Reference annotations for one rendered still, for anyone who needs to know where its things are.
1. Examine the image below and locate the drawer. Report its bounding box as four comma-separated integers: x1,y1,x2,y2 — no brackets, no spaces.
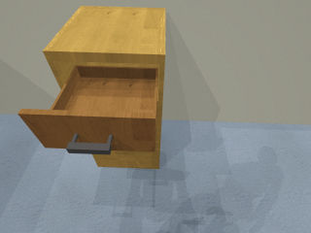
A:
18,65,158,152

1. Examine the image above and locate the cabinet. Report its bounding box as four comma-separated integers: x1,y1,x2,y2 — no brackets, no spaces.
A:
43,6,166,169

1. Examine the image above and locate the handle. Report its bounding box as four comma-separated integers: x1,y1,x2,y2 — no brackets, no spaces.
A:
66,133,113,155

